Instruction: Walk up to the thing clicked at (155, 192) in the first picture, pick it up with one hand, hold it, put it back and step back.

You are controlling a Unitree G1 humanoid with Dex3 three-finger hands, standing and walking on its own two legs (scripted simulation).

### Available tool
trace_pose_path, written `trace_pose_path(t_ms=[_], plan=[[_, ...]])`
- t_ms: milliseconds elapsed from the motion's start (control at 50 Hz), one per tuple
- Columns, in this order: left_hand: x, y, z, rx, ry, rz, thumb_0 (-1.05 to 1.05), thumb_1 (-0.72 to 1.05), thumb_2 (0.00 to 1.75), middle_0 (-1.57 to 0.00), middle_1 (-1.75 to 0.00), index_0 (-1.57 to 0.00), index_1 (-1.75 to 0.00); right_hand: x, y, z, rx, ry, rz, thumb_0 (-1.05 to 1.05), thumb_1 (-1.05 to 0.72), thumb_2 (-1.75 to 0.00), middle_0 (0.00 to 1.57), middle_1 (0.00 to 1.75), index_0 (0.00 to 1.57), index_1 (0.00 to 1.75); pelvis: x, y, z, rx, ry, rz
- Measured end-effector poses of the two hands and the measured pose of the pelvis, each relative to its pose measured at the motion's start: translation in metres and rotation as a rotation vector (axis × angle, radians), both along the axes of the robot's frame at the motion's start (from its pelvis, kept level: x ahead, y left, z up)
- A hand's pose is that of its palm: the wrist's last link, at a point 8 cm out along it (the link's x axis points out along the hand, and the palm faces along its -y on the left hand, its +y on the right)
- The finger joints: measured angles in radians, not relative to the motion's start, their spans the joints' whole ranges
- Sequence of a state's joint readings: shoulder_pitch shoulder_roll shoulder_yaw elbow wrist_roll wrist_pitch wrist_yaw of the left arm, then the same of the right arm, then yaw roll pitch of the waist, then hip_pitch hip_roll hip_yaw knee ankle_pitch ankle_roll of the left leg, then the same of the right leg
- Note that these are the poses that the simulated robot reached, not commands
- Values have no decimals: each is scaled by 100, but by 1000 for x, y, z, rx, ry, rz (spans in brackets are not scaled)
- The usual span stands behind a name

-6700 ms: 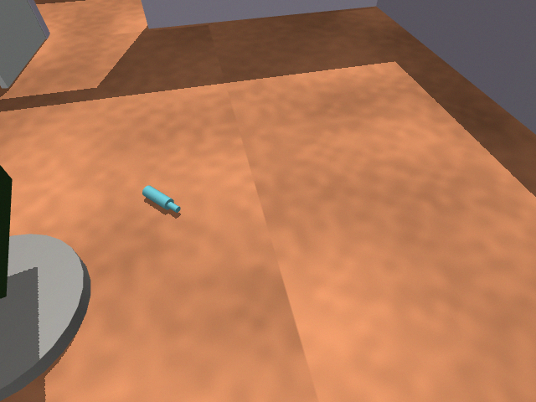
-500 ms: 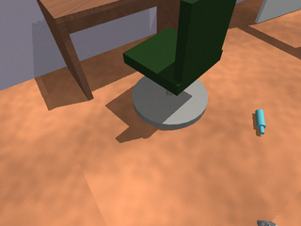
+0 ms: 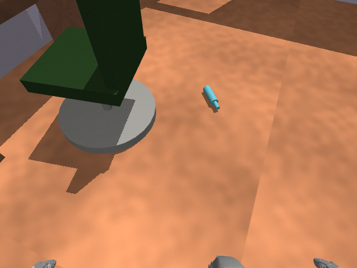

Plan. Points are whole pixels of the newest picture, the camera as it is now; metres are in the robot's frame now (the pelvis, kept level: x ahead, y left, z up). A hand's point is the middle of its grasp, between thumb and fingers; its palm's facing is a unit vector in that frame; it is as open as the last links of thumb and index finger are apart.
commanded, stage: walk up
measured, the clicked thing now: (212, 97) +1.28 -0.27 -0.75
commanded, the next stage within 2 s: stand in 1.82 s
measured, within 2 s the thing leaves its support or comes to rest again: neither
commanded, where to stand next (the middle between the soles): +0.06 -0.03 m, yaw -40 degrees
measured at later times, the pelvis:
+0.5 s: pelvis +0.03 +0.00 -0.03, yaw -20 degrees
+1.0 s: pelvis +0.02 -0.01 -0.03, yaw -34 degrees
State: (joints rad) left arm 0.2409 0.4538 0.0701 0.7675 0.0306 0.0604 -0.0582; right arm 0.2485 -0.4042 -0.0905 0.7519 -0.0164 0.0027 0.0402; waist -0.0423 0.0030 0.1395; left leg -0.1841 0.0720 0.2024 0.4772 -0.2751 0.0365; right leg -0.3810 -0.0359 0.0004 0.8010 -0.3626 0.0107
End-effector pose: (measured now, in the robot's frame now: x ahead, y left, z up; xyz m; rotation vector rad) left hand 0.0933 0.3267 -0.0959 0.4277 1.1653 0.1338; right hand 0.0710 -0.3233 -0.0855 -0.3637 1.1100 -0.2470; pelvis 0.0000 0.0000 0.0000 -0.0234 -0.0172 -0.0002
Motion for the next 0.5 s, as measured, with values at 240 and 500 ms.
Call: trace_pose_path(t_ms=[240, 500], plan=[[101, -77, 8, -5, -168, -230, 0, 90, 90, -20, -30, -20, -29, -81, -23, -40, 74, 74, -240, 1, -91, -90, 20, 30, 20, 30, 11, -24, -15, 15, -24, -196], [146, -79, -33, -52, -131, -324, 0, 90, 90, -20, -30, -21, -30, -70, 0, -34, -16, -28, -311, 1, -91, -90, 21, 30, 21, 30, 32, -2, -34, 31, -29, -346]])
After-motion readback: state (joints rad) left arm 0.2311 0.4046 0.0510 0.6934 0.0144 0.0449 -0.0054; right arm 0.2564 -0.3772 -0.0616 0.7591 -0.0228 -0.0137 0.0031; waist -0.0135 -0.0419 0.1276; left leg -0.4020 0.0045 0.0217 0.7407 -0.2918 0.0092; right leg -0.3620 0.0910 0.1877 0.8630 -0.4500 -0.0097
